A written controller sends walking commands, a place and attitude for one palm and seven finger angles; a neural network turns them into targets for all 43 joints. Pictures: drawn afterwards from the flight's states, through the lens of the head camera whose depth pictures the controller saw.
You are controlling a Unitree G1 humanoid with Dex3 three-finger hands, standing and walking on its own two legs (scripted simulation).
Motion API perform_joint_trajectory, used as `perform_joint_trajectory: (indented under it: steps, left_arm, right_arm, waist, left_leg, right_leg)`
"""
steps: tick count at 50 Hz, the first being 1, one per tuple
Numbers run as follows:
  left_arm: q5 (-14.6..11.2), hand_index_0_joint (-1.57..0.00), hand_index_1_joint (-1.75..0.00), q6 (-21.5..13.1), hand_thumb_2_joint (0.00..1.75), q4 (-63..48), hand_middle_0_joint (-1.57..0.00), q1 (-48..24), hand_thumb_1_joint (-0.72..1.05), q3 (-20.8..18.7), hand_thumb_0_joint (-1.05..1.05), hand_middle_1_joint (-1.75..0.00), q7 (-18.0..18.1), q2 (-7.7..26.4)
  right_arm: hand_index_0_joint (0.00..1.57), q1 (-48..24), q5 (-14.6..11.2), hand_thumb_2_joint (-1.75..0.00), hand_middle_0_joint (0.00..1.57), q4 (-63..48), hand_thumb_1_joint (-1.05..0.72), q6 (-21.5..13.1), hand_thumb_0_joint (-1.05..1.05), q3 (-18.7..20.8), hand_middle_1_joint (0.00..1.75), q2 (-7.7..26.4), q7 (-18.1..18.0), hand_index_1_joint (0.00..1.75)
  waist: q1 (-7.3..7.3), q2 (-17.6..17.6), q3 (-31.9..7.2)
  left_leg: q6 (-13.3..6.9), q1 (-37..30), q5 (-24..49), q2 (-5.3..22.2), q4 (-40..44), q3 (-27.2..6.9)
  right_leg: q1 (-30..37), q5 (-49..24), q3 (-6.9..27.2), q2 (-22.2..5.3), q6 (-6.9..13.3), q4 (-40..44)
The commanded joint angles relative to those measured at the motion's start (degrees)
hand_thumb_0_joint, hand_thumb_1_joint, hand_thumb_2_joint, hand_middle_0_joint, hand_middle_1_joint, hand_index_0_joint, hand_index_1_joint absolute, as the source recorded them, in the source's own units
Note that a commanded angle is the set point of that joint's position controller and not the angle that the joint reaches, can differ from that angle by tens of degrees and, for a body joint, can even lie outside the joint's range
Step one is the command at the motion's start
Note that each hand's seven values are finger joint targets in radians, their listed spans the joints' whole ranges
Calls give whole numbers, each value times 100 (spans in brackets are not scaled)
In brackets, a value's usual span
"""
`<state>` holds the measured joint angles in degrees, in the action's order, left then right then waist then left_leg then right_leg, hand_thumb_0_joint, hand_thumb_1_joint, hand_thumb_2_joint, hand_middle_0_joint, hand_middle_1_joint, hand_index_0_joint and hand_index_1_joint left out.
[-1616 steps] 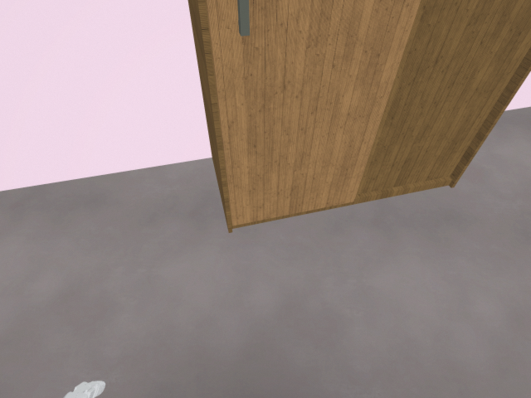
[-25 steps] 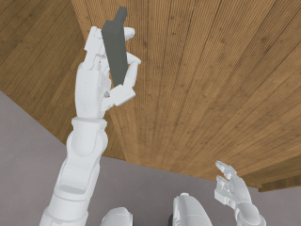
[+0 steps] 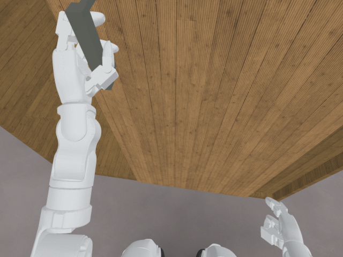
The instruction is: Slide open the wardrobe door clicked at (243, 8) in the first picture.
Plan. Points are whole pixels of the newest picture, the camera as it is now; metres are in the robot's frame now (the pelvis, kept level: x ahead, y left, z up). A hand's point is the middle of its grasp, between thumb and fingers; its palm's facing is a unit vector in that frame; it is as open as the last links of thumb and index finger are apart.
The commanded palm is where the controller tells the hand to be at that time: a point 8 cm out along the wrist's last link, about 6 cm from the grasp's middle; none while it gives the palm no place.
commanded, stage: step sideways, sliding the door along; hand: left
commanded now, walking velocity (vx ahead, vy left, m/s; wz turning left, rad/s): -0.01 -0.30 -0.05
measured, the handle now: (98, 45) +0.42 +0.18 +0.23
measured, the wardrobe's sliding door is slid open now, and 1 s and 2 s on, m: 0.44 0.44 0.44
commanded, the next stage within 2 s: stop walking and hold the door there in 0.02 s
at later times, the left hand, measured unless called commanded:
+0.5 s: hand (107, 67) +0.39 +0.16 +0.21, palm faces +0.46 -0.84 -0.28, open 6.2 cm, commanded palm +0.35 +0.20 +0.19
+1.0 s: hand (109, 67) +0.38 +0.16 +0.22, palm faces +0.40 -0.89 -0.20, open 6.0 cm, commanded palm +0.34 +0.19 +0.19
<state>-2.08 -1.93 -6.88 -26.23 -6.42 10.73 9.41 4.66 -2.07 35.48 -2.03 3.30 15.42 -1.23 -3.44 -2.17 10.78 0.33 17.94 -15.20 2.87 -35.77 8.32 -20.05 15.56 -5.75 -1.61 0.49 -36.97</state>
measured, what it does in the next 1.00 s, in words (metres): steps to the right: right foot, then left foot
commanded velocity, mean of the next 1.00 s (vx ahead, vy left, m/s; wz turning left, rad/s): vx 0.05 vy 0.06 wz -0.01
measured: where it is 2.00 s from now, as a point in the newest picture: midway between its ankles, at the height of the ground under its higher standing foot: outside the picture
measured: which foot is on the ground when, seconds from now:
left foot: down 0.00-0.36, up 0.38-0.64, down 0.66-1.00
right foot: down 0.00-0.00, up 0.02-0.36, down 0.38-0.68, up 0.70-0.84, down 0.86-1.00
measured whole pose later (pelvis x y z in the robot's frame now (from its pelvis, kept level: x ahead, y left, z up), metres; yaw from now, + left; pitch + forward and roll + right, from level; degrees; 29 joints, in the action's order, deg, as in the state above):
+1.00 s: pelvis -0.05 -0.09 +0.01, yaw -9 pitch -1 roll -1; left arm -2.8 -7.1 32.1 -28.7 -23.2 7.5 29.6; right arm 15.9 -2.7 41.8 -0.9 -1.3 14.6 -4.7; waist 1.5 -2.7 1.4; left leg 0.2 17.9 -13.1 4.4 -31.9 6.4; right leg -15.1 15.0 -3.1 -1.1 -0.2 -30.8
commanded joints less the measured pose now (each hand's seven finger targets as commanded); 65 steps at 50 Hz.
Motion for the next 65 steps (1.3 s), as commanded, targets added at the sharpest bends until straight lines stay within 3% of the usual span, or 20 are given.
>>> perform_joint_trajectory:
  steps: [1,6,7,8,10,13,16,18,19,20,21,24,27,31,33,35,41,46,55,65]
  left_arm:
    - [-84,-45,-140,-1107,90,-1709,-45,-3086,90,1848,0,-140,-774,-398]
    - [-107,-45,-140,-818,90,-1234,-45,-3565,90,1709,0,-140,-841,-236]
    - [87,-45,-140,-692,90,636,-45,-2113,90,-1513,0,-140,-501,2855]
    - [-14,-45,-140,-662,90,125,-45,-2160,90,-565,0,-140,-646,1943]
    - [-86,-45,-140,-690,90,-75,-45,-2443,90,-273,0,-140,-749,1691]
    - [-147,-45,-140,-667,90,456,-45,-2090,90,-782,0,-140,-659,2238]
    - [-56,-45,-140,-742,90,929,-45,-1880,90,-1285,0,-140,-590,2867]
    - [105,-45,-140,-802,90,1569,-45,-1615,90,-2074,0,-140,-499,3965]
    - [148,-45,-140,-705,90,2161,-45,-1324,90,-2483,0,-140,-468,4339]
    - [34,-45,-140,-664,90,2218,-45,-1246,90,-2694,0,-140,-434,4427]
    - [-50,-45,-140,-711,90,1544,-45,-1884,90,-2225,0,-140,-442,3893]
    - [9,-45,-140,-783,90,2347,-45,-1496,90,-2742,0,-140,-331,4125]
    - [69,-45,-140,-889,90,2354,-45,-1690,90,-2475,0,-140,-386,3899]
    - [69,-45,-140,-1072,90,2076,-45,-1846,90,-1989,0,-140,-378,3470]
    - [61,-45,-140,-1145,90,1841,-45,-2018,90,-1797,0,-140,-416,3319]
    - [75,-45,-140,-1077,90,2247,-45,-1684,90,-1744,0,-140,-425,3292]
    - [74,-45,-140,-893,90,2389,-45,-1868,90,-1660,0,-140,-400,3409]
    - [51,-45,-140,-769,90,2813,-45,-1899,90,-1830,0,-140,-366,3702]
    - [51,-45,-140,-870,90,3157,-45,-1858,90,-1412,0,-140,-402,3209]
    - [66,-45,-140,-921,90,3258,-45,-1865,90,-1456,0,-140,-433,3337]
  right_arm:
    - [20,-394,-48,-90,20,-1069,-90,-286,0,275,30,548,261,30]
    - [20,-292,-34,-90,20,-736,-90,-201,0,216,30,534,318,30]
    - [20,50,2,-90,20,-413,-90,-6,0,300,30,754,125,30]
    - [20,59,70,-90,20,-613,-90,107,0,217,30,604,96,30]
    - [20,-42,5,-90,20,-686,-90,8,0,108,30,536,34,30]
    - [20,125,-43,-90,20,-706,-90,-182,0,15,30,604,-78,30]
    - [20,166,-114,-90,20,-682,-90,-305,0,-104,30,592,-137,30]
    - [20,25,-77,-90,20,-694,-90,-214,0,-195,30,368,-231,30]
    - [20,-105,-9,-90,20,-672,-90,-206,0,-267,30,409,-310,30]
    - [20,64,-102,-90,20,-561,-90,-173,0,-216,30,482,-322,30]
    - [20,-47,-121,-90,20,-637,-90,-226,0,-109,30,606,-301,30]
    - [20,-69,-47,-90,20,-344,-90,-234,0,-100,30,698,-369,30]
    - [20,-96,-15,-90,20,-354,-90,-163,0,-62,30,713,-391,30]
    - [20,221,4,-90,20,-264,-90,-161,0,35,30,840,-393,30]
    - [20,268,-85,-90,20,-454,-90,-162,0,117,30,1089,-371,30]
    - [20,395,-69,-90,20,-422,-90,-101,0,7,30,854,-386,30]
    - [20,591,-40,-90,20,-320,-90,-224,0,-75,30,936,-423,30]
    - [20,675,-74,-90,20,-258,-90,-186,0,-79,30,818,-453,30]
    - [20,604,-64,-90,20,-183,-90,-142,0,-133,30,874,-528,30]
    - [20,641,-82,-90,20,-234,-90,-131,0,-99,30,889,-519,30]
  waist:
    - [479,-464,-3421]
    - [490,-877,-2800]
    - [313,-1173,-2925]
    - [336,-1319,-2923]
    - [398,-1913,-2754]
    - [426,-2014,-2572]
    - [305,-1246,-2506]
    - [304,1082,-2477]
    - [172,600,-2231]
    - [168,1484,-2530]
    - [164,2512,-2776]
    - [234,1986,-2738]
    - [237,1912,-2603]
    - [392,425,-2476]
    - [235,-1085,-2367]
    - [363,-1492,-2105]
    - [337,-1042,-2174]
    - [424,907,-2314]
    - [359,-196,-2044]
    - [380,-84,-2193]
  left_leg:
    - [-1263,-3250,4942,3143,874,-2724]
    - [-715,-2618,3768,2310,974,-1257]
    - [-699,-2567,3895,2162,1091,-1001]
    - [-778,-2553,3838,2028,894,-975]
    - [-692,-2209,3633,1798,1066,-506]
    - [-544,-1708,3088,1565,1010,-7]
    - [-179,-1353,1817,1094,168,163]
    - [105,648,-1450,152,-1424,132]
    - [76,1037,-1871,63,-1864,-459]
    - [172,1391,-2021,54,-2572,-633]
    - [214,1446,-1971,-27,-3016,-1068]
    - [178,912,-1453,1,-2372,-1009]
    - [98,161,-1140,-61,-1282,-869]
    - [80,-1147,480,27,1128,-340]
    - [-473,-966,1099,1225,1474,-1581]
    - [-873,-213,313,1597,2049,-2191]
    - [-431,-482,1283,1056,1013,-994]
    - [0,-343,139,218,265,-504]
    - [-371,-587,344,1001,1498,-1210]
    - [-177,-763,631,716,1097,-757]
  right_leg:
    - [-1339,1598,1074,-10,-32,-3059]
    - [-1664,594,725,-176,-236,-3560]
    - [-1748,617,509,-43,-366,-3579]
    - [-1587,626,402,17,-366,-3155]
    - [-1117,619,62,65,-403,-2199]
    - [-87,583,-330,323,-400,-776]
    - [1086,-869,-252,192,-385,1354]
    - [2327,-4217,1745,-1510,220,1468]
    - [2141,-4999,2087,-2023,495,1447]
    - [2341,-5124,2448,-2272,735,1313]
    - [2533,-5089,2541,-2225,731,1141]
    - [2033,-4461,1464,-1971,608,963]
    - [1233,-2982,1412,-1881,490,1296]
    - [526,-679,868,-1072,164,1037]
    - [157,201,263,-114,-172,179]
    - [176,1037,341,91,-198,-946]
    - [985,-71,285,-27,-166,1091]
    - [891,-1260,1519,-1039,272,1578]
    - [495,-215,566,-147,-146,985]
    - [373,-582,783,-328,-77,1247]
